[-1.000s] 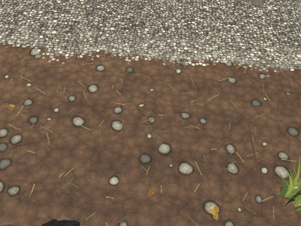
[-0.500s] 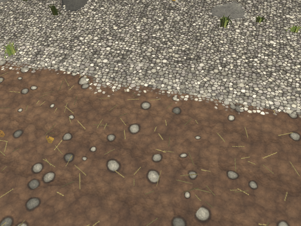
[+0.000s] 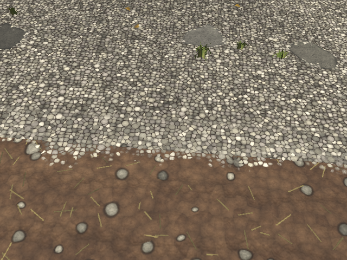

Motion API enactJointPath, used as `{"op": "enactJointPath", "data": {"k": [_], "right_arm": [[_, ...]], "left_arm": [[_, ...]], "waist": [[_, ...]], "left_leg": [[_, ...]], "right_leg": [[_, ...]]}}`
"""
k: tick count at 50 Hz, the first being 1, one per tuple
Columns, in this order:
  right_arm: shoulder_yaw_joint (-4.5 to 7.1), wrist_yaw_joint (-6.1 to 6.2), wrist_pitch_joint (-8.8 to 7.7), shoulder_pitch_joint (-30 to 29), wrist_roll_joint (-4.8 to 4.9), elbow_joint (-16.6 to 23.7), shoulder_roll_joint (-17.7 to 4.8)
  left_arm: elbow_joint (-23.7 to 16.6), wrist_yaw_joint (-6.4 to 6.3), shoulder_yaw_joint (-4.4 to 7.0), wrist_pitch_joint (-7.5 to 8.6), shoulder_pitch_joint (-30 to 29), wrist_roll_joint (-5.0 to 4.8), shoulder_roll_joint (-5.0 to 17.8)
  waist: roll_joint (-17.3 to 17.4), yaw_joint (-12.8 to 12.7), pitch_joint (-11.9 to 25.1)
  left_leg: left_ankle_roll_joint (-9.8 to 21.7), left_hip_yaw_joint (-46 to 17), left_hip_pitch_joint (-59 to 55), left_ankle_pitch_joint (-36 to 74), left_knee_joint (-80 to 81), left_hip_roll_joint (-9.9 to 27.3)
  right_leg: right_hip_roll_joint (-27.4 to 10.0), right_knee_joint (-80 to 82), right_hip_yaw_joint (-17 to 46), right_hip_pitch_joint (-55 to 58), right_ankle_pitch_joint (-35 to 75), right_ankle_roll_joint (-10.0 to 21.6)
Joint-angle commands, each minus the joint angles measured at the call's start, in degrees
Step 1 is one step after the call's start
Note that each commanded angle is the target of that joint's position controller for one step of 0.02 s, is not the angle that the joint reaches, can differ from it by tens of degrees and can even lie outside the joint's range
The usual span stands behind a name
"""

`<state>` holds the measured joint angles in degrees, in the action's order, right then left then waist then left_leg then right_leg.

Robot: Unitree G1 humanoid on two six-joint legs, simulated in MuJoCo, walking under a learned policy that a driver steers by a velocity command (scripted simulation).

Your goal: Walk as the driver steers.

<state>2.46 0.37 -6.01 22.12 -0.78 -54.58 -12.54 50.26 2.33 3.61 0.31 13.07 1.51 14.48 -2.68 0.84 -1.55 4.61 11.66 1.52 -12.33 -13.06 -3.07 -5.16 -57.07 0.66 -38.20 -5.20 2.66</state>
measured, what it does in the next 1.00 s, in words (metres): walks ahead, turning right: right foot, then left foot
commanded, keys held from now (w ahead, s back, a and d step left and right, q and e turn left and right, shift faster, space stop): w+e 0.58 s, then w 0.14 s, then q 0.28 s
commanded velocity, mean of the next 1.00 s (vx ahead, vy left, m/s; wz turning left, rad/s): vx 0.44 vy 0.00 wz -0.36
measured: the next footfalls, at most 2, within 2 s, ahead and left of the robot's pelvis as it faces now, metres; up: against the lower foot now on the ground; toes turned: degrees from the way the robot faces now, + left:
right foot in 0.24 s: +0.26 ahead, -0.10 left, +0.00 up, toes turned -14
left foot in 0.78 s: +0.62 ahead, -0.05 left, +0.00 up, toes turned -23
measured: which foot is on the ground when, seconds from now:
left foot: down 0.00-0.26, up 0.28-0.76, down 0.78-1.00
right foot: up 0.00-0.22, down 0.24-0.80, up 0.82-1.00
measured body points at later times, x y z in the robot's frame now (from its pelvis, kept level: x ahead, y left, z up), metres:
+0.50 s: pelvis +0.26 -0.06 +0.00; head +0.28 -0.08 +0.45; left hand +0.37 +0.20 -0.13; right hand +0.33 -0.35 -0.12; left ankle +0.38 +0.10 -0.67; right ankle +0.22 -0.09 -0.75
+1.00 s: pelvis +0.50 -0.08 +0.00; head +0.55 -0.08 +0.44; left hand +0.70 +0.12 -0.14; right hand +0.47 -0.35 -0.13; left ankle +0.59 -0.04 -0.75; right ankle +0.44 -0.20 -0.67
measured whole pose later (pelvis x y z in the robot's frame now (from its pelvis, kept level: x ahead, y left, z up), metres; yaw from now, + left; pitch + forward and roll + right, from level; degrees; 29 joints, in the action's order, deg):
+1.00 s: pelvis +0.50 -0.08 +0.00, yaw -21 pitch +0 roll -1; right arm 1.8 -0.9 -3.0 15.8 -0.2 -48.3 -14.0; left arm 45.6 -0.2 1.9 1.2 11.2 2.0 15.4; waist -2.1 0.6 -5.2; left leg 4.9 -0.7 16.1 -5.5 -21.6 -4.5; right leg 1.2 -61.5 2.5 -28.0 -21.4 -0.4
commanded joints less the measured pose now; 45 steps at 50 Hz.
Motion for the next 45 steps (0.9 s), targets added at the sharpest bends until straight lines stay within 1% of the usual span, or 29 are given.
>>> {"op": "enactJointPath", "data": {"k": [1,5,7,9,10,11,12,13,14,15,16,17,18,19,20,23,29,33,34,36,37,38,39,40,41,42,43,44,45], "right_arm": [[0.75,0.36,-0.83,-0.20,0.02,2.53,-5.55],[0.88,1.08,-0.26,4.00,-0.16,0.70,-6.67],[1.00,1.49,0.33,4.36,-0.35,0.22,-7.50],[1.41,1.94,0.95,3.40,-0.51,0.26,-9.22],[1.70,2.01,1.45,2.68,-0.65,0.46,-10.16],[1.97,1.88,2.02,2.32,-0.65,0.83,-10.94],[2.09,1.52,2.32,1.04,-0.36,1.70,-11.17],[1.14,0.94,2.00,1.95,0.27,4.51,-6.74],[1.27,0.01,1.36,-0.34,0.40,8.55,-6.22],[1.39,-0.29,0.75,-7.11,-0.38,9.80,-7.85],[1.07,-0.53,-0.01,-7.62,0.27,10.42,-7.32],[1.16,-0.42,-0.07,-6.34,0.14,9.53,-7.22],[1.14,-0.36,0.84,-5.52,-0.93,9.44,-7.04],[1.01,-0.56,2.03,-4.06,-1.76,9.07,-6.50],[1.03,-0.80,2.97,-4.03,-2.13,9.35,-6.23],[0.84,-1.22,4.21,-8.44,-2.05,11.54,-5.53],[0.29,-1.67,4.11,-21.65,-1.53,16.41,-5.93],[-0.49,-2.19,3.16,-26.65,-1.19,18.40,-5.73],[-0.51,-2.23,2.91,-26.61,-1.12,18.68,-5.97],[-0.07,-1.99,2.45,-21.88,-1.04,17.58,-7.30],[0.49,-1.49,2.12,-16.73,-1.09,15.76,-8.50],[0.91,-0.84,1.43,-9.03,-1.22,13.17,-9.13],[1.37,-0.10,0.57,-1.46,-1.94,11.53,-10.88],[2.78,0.13,0.47,3.71,-3.04,11.40,-17.18],[3.04,-0.66,1.60,3.78,-0.43,10.12,-15.88],[2.17,-1.05,1.92,-2.54,1.10,11.18,-11.99],[0.92,-1.29,1.87,-6.65,1.20,11.63,-7.66],[0.29,-1.29,1.81,-7.78,1.00,11.26,-6.06],[0.25,-1.09,1.86,-7.75,1.27,10.56,-6.33]], "left_arm": [[-4.42,0.57,-0.52,0.47,-4.30,0.02,0.15],[-7.42,1.14,-1.31,0.67,-11.36,0.37,-0.31],[-8.13,1.17,-1.19,0.75,-11.73,0.53,0.20],[-7.64,0.77,-0.63,0.63,-8.61,0.64,1.33],[-6.76,0.51,-0.12,0.72,-4.93,0.64,2.20],[-5.27,0.22,0.66,1.08,0.28,0.71,3.53],[-2.75,-0.39,1.90,1.60,8.46,1.27,5.75],[-2.17,-1.28,3.84,1.58,12.57,1.75,12.19],[-3.38,-1.18,4.66,1.06,10.35,0.25,15.92],[-2.97,-1.49,4.26,0.57,9.42,-0.84,13.97],[-2.81,-1.84,3.52,0.62,6.67,-1.14,11.22],[-3.04,-1.99,2.80,0.87,4.08,-1.01,8.63],[-3.26,-2.26,2.32,1.31,2.45,-1.43,7.34],[-3.63,-2.30,1.94,1.87,1.56,-1.59,6.55],[-3.56,-2.19,1.87,2.56,2.31,-1.75,6.76],[-2.98,-2.03,2.33,3.35,5.75,-1.68,8.97],[-2.59,-2.28,2.37,2.91,12.90,-1.49,9.48],[-2.08,-2.87,1.89,3.12,15.51,-0.90,9.04],[-2.01,-3.09,1.80,3.26,15.46,-0.77,9.16],[-2.30,-3.38,1.79,3.63,12.98,-0.64,10.13],[-2.15,-3.42,1.83,3.82,11.92,-0.52,10.67],[-1.85,-3.25,1.75,3.95,11.09,-0.66,10.76],[-2.29,-3.13,1.21,4.29,11.45,-1.04,9.19],[-2.85,-3.19,-0.04,4.17,19.98,-3.29,3.23],[-1.42,-3.56,0.50,3.80,22.40,-2.18,6.58],[-1.52,-3.58,0.53,3.26,18.04,-0.41,7.29],[-2.54,-3.25,0.18,3.22,12.47,0.49,6.98],[-3.50,-2.91,0.04,2.90,9.45,0.61,6.52],[-4.28,-2.56,-0.06,2.16,8.49,1.05,6.34]], "waist": [[6.15,-0.41,-3.62],[6.22,1.77,-4.66],[6.70,1.17,-3.99],[8.59,-0.81,-1.29],[9.13,-2.63,1.03],[9.00,-4.79,4.29],[6.16,-9.07,8.42],[-2.78,-8.99,13.65],[-8.32,-6.32,16.44],[0.89,-7.29,9.72],[2.42,-5.06,3.92],[5.49,-2.07,0.49],[5.22,-0.22,-0.41],[4.05,0.92,0.50],[3.46,1.18,1.14],[1.88,0.33,0.66],[-0.85,-4.83,-0.41],[-1.49,-6.71,-1.05],[-1.79,-6.39,-1.16],[-2.32,-3.46,-0.68],[-2.40,-1.34,0.91],[-0.86,2.29,4.48],[0.57,5.17,9.88],[13.99,2.61,19.58],[15.06,1.70,22.34],[7.92,-0.68,13.98],[4.59,-0.68,8.31],[4.65,-1.16,5.15],[6.17,-2.06,3.90]], "left_leg": [[2.00,-3.86,2.45,22.35,5.49,14.94],[1.62,-0.65,-4.02,30.06,3.20,16.90],[1.22,1.13,-7.33,40.41,-0.63,17.79],[1.00,2.71,-9.58,56.49,-8.09,18.43],[1.30,3.13,-9.86,61.21,-14.65,18.70],[1.53,3.08,-8.26,59.53,-23.78,18.87],[0.24,3.81,-0.99,48.67,-37.53,17.72],[-2.01,3.79,17.53,15.07,-57.00,12.70],[-4.27,-6.00,36.50,-19.39,-71.95,0.52],[-3.72,-13.67,42.72,-13.44,-70.95,5.14],[-3.57,-13.35,41.81,-8.21,-66.11,7.22],[-3.77,-13.28,38.32,-6.19,-60.46,8.99],[-4.62,-13.39,34.87,-5.81,-57.19,9.74],[-5.39,-13.42,31.80,-5.32,-54.96,10.18],[-6.09,-12.81,30.98,-5.25,-53.70,9.91],[-7.66,-11.42,33.59,-0.60,-47.70,9.72],[-8.05,-11.66,39.62,9.38,-32.81,7.67],[-5.97,-10.55,37.51,11.60,-23.90,5.78],[-5.04,-10.74,35.45,11.38,-21.94,5.42],[-2.79,-10.76,26.72,8.49,-18.00,3.97],[-1.59,-9.84,20.85,6.32,-16.83,2.00],[-0.30,-8.57,12.57,10.23,-12.45,0.72],[1.54,-13.73,0.07,16.98,-12.86,6.84],[10.58,-36.27,-17.46,39.20,-16.53,25.17],[15.62,-49.40,-16.99,49.67,-11.21,28.31],[14.80,-42.35,-8.83,45.76,-10.08,25.41],[13.04,-35.40,-2.79,45.82,-8.90,21.91],[11.19,-30.65,1.02,46.80,-7.27,18.67],[9.90,-27.78,4.43,46.69,-5.75,16.16]], "right_leg": [[0.27,7.37,-2.33,-1.18,5.85,-0.29],[1.67,16.97,-7.03,0.03,5.01,1.72],[3.57,19.65,-8.86,2.63,0.76,3.59],[7.00,20.31,-10.88,8.14,-5.50,6.07],[8.88,20.98,-11.25,12.37,-8.69,7.56],[10.50,23.31,-10.65,18.83,-10.56,9.09],[10.02,29.07,-7.19,31.10,-8.75,11.24],[-4.64,30.49,13.07,47.08,-12.51,16.30],[-15.24,39.14,42.79,55.37,-7.26,24.21],[-13.58,41.06,34.91,51.28,-5.77,21.97],[-12.20,42.28,28.18,43.51,-2.03,19.61],[-8.98,43.32,22.79,37.02,3.94,16.60],[-6.20,43.86,18.73,32.76,8.72,15.15],[-4.17,44.33,15.86,30.54,11.48,14.37],[-3.14,44.32,14.77,29.74,14.97,14.39],[-0.97,45.00,12.99,28.84,17.41,13.37],[-0.27,43.55,15.75,35.99,16.79,10.81],[-1.89,41.70,16.10,40.70,21.49,10.11],[-2.71,41.23,16.54,41.27,22.84,9.56],[-3.55,39.00,16.23,40.22,28.42,7.57],[-2.66,34.07,14.70,40.72,38.15,6.30],[0.07,24.54,11.92,40.93,43.30,4.77],[2.74,12.72,10.34,34.32,32.63,3.43],[10.94,-9.73,5.26,19.34,-2.79,0.23],[15.28,-18.32,5.30,12.83,-26.43,-0.39],[10.66,-20.11,6.54,10.47,-22.27,-0.63],[8.39,-16.80,5.18,9.23,-19.59,-0.98],[6.44,-13.69,4.16,8.83,-18.38,-1.19],[5.37,-10.57,3.56,10.31,-17.34,-1.72]]}}
Keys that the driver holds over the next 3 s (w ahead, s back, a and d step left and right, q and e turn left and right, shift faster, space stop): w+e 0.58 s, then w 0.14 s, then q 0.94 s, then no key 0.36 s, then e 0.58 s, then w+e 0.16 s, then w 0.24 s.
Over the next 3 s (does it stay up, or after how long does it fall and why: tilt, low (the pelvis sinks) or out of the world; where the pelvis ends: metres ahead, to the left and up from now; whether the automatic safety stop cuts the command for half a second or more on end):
stays up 0.51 -0.12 -0.01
